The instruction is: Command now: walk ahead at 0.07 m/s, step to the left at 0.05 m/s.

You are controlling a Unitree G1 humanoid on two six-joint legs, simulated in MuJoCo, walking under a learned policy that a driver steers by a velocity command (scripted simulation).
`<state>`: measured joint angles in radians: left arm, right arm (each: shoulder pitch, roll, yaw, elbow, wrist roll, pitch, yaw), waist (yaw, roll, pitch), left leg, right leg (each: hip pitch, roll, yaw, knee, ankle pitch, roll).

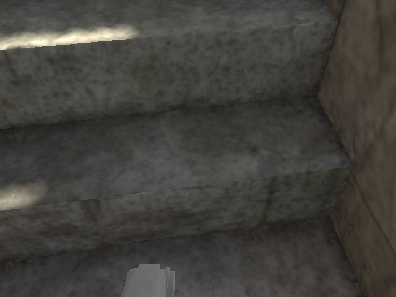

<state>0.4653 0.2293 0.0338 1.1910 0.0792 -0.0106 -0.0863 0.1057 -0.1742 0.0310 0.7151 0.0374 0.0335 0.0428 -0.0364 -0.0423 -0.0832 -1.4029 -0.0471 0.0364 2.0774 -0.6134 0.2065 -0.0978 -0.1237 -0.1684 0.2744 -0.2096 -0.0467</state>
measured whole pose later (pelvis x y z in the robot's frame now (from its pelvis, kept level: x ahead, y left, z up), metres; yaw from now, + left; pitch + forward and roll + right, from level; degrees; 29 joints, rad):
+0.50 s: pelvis +0.02 +0.01 +0.07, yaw +2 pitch +4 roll +2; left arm 0.19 0.23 0.06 0.97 -0.01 -0.02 0.00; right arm 0.15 -0.25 -0.01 0.81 0.00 -0.03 -0.02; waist -0.05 0.05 -0.12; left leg -0.85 -0.11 0.02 1.25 -0.48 0.09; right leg -0.39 -0.06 0.00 0.87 -0.02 0.05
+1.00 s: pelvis +0.01 +0.03 +0.09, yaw +1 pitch +4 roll +3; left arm 0.23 0.26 0.12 0.95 0.01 -0.07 -0.11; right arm 0.29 -0.26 -0.03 0.75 0.05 0.03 0.11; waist -0.03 0.04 -0.07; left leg -0.68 -0.11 0.15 1.14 -0.64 0.14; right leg -0.86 0.03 0.17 1.97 -0.10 -0.10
